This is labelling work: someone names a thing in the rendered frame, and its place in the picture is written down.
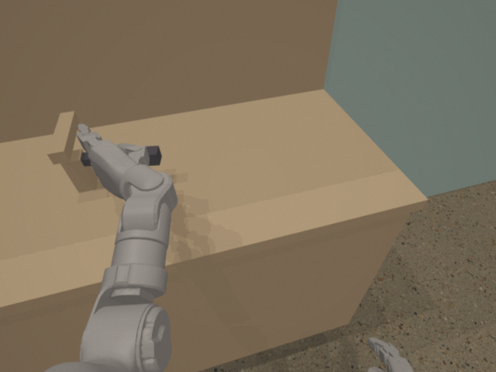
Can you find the counter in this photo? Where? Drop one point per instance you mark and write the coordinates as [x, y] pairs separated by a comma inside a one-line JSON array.
[[286, 208]]

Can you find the right robot hand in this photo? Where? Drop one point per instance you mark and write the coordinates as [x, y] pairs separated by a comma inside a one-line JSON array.
[[389, 356]]

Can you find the robot left upper arm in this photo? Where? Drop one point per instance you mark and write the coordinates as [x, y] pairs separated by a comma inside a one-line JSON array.
[[124, 338]]

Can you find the left robot forearm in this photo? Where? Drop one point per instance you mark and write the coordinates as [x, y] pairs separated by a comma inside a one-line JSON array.
[[137, 275]]

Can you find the left robot hand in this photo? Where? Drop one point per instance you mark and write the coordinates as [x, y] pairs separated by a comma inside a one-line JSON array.
[[111, 162]]

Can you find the tap lever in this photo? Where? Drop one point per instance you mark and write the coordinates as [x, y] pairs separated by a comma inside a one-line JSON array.
[[153, 151]]

